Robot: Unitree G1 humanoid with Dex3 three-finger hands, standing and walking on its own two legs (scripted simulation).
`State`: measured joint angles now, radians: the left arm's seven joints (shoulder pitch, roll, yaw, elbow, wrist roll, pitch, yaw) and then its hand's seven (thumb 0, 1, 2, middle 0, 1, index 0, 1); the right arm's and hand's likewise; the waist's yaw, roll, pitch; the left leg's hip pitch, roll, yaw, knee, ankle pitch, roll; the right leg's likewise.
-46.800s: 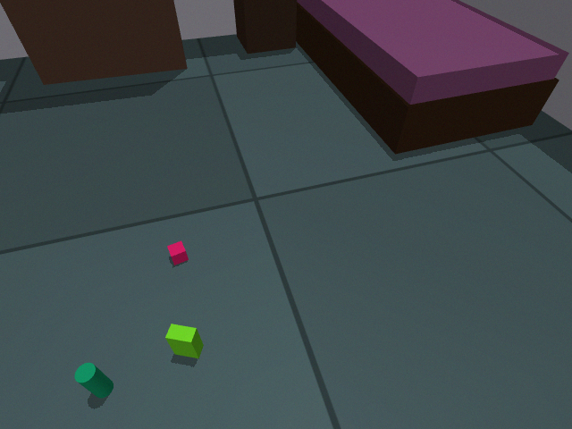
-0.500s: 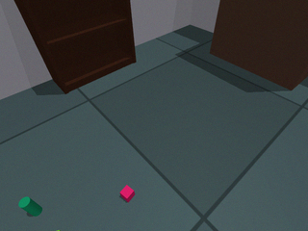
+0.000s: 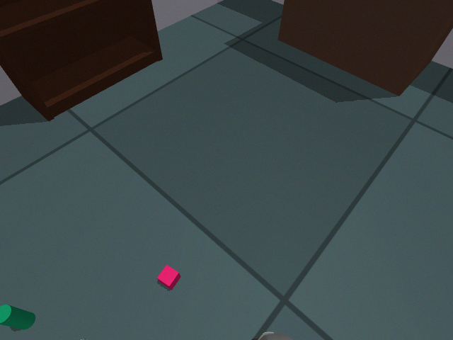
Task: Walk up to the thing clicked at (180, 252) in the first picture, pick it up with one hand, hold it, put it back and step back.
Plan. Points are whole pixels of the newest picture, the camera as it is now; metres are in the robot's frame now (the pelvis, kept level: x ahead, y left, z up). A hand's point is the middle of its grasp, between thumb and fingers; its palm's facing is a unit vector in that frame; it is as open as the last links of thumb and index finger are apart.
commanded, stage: walk up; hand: left
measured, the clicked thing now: (169, 277) +0.44 +0.22 -0.73
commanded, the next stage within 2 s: stand in 0.74 s
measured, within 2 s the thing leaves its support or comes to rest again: neither
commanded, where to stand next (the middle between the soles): +0.05 +0.00 m, yaw -2 degrees
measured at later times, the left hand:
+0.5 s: hand out of the picture +0.11 +0.28 -0.14, palm faces +0.00 -0.93 -0.36, open 7.4 cm
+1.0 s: hand out of the picture +0.12 +0.27 -0.13, palm faces +0.00 -0.94 -0.34, open 7.4 cm
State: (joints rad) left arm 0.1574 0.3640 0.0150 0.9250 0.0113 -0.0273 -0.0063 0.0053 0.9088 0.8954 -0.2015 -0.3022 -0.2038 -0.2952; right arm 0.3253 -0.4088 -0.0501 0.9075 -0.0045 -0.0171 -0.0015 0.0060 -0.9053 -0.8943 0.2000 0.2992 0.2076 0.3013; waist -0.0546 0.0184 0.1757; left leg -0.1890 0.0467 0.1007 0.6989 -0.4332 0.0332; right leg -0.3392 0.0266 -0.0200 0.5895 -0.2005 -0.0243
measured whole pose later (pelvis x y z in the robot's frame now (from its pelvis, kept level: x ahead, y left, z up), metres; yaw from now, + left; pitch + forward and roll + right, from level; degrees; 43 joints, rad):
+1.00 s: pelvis +0.04 +0.02 +0.02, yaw +0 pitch -2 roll +0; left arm 0.10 0.35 0.00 1.15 0.00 -0.02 -0.01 0.00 0.91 0.90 -0.20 -0.30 -0.20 -0.30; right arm 0.10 -0.35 0.00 1.13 -0.01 -0.01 0.02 0.00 -0.91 -0.89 0.20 0.30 0.21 0.30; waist 0.00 0.01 0.04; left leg -0.14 0.02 -0.02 0.37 -0.19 -0.03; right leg -0.16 -0.02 -0.01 0.36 -0.16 0.01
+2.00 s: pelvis +0.06 +0.01 +0.03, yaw +1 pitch -2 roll +0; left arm 0.09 0.35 0.01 1.15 0.01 -0.01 0.00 0.00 0.91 0.90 -0.20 -0.30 -0.20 -0.30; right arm 0.09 -0.35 0.00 1.14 0.00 -0.01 0.01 0.00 -0.91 -0.89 0.20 0.30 0.21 0.30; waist 0.00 0.01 0.06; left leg -0.09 0.03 -0.02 0.32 -0.19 -0.03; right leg -0.11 -0.02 -0.01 0.31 -0.16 0.01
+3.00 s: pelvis +0.06 +0.02 +0.03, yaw +1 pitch -2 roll +0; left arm 0.11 0.35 0.00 1.13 0.01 -0.01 0.00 0.00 0.91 0.90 -0.20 -0.30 -0.20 -0.30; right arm 0.11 -0.36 0.01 1.12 -0.01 0.00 0.01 0.00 -0.91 -0.89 0.20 0.30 0.21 0.30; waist 0.00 0.01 0.05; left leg -0.09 0.02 -0.02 0.32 -0.20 -0.02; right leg -0.11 -0.02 -0.01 0.32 -0.17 0.02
